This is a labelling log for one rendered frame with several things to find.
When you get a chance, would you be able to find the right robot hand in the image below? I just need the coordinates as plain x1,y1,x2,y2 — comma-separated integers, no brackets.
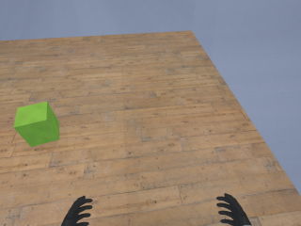
216,193,251,226

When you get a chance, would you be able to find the left robot hand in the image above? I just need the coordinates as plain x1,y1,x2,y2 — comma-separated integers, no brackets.
61,196,93,226

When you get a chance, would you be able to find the carton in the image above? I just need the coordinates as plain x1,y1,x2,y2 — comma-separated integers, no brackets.
13,102,59,147

